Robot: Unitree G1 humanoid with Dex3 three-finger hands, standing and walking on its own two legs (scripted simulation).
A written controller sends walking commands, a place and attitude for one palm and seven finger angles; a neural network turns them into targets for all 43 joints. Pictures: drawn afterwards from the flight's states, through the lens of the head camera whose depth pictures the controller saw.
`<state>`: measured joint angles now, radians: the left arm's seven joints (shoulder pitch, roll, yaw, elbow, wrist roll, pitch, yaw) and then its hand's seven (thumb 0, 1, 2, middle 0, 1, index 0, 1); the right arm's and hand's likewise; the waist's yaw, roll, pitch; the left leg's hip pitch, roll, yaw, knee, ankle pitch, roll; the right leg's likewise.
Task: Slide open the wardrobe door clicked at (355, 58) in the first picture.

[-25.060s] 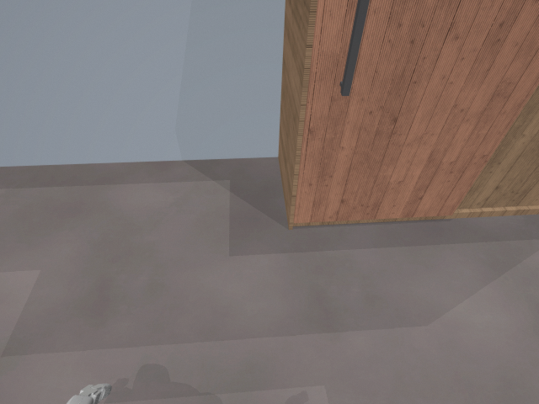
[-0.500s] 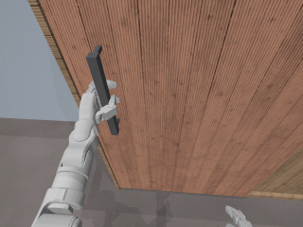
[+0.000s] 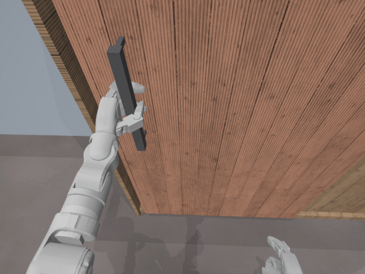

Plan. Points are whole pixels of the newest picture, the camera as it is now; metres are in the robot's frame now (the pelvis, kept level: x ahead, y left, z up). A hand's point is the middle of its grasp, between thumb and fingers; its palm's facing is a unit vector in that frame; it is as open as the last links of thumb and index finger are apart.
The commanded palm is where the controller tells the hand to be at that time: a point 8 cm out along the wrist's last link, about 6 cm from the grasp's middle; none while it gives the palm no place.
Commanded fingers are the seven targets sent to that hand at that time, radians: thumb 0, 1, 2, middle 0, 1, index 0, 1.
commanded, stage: step sideways, sliding the door along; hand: left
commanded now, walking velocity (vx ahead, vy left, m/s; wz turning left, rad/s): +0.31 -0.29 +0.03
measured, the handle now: (133, 103) +0.45 +0.15 +0.12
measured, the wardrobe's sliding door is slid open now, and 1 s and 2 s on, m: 0.03 0.10 0.43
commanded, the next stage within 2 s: none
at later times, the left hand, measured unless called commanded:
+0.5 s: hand (146, 115) +0.41 +0.11 +0.13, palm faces +0.28 -0.96 -0.06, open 6.0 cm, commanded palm +0.38 +0.09 +0.14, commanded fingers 0.00 0.90 0.90 -0.45 -1.40 -0.45 -1.40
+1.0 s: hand (175, 112) +0.42 +0.05 +0.13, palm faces +0.55 -0.83 -0.08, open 6.4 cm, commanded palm +0.38 +0.02 +0.12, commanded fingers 0.00 0.90 0.90 -0.45 -1.40 -0.45 -1.40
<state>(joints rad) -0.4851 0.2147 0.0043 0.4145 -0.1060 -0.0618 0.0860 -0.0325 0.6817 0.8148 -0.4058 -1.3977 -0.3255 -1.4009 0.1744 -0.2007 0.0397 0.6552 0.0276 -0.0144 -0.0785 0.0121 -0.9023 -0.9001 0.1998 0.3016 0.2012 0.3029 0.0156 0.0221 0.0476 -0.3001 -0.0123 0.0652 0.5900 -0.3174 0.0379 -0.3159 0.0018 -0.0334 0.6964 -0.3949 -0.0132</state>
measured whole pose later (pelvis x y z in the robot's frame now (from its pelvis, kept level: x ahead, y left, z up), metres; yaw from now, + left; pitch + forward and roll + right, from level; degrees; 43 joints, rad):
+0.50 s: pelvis +0.02 -0.09 -0.01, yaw +5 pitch -3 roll +0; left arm -0.51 0.22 0.06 0.25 -0.10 -0.08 0.16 0.02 0.74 0.84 -0.45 -1.40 -0.27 -1.40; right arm 0.13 -0.24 -0.03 0.64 0.04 0.00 -0.07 0.01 -0.90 -0.90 0.20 0.30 0.20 0.30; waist 0.07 -0.02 0.24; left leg -0.28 0.06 0.09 0.67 -0.35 0.00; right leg -0.42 0.04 -0.03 1.01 -0.45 -0.04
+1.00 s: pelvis +0.08 -0.23 +0.00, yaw +9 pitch -3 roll -1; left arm -0.33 0.22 0.24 0.01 -0.12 -0.07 0.21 -0.01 0.70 0.81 -0.45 -1.40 -0.21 -1.40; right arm 0.00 -0.27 -0.04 0.59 0.07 -0.06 -0.03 0.01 -0.90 -0.90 0.20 0.30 0.20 0.30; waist 0.06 0.06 0.33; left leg -0.31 0.09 0.07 0.70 -0.32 -0.02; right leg -0.33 -0.08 -0.10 0.64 -0.19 0.00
